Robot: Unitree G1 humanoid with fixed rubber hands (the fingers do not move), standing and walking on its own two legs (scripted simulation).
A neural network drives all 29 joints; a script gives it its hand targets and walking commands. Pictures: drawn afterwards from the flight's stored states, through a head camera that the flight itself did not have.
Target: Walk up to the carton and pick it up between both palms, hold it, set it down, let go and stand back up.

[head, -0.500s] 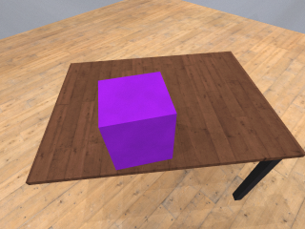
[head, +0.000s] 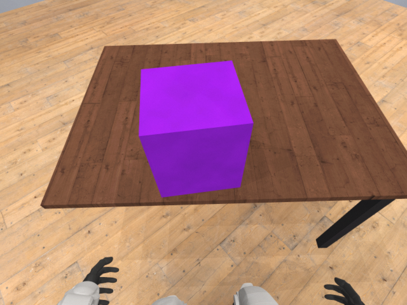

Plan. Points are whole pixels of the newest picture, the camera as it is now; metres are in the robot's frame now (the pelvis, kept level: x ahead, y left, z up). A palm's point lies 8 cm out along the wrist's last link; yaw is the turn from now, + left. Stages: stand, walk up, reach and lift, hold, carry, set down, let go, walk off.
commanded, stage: reach and lift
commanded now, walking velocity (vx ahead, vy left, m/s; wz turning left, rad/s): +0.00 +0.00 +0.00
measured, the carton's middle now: (194, 133) +0.50 +0.03 +0.01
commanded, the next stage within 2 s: none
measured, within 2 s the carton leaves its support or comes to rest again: neither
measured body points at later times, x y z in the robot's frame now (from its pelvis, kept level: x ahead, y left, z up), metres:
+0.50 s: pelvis +0.02 -0.03 +0.02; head +0.06 -0.02 +0.47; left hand +0.21 +0.24 -0.06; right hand +0.17 -0.25 -0.09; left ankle +0.01 +0.10 -0.70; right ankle +0.06 -0.12 -0.70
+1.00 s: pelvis +0.05 -0.01 +0.04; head +0.05 +0.00 +0.49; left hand +0.23 +0.23 -0.04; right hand +0.21 -0.23 -0.05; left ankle +0.01 +0.10 -0.70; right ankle +0.06 -0.12 -0.70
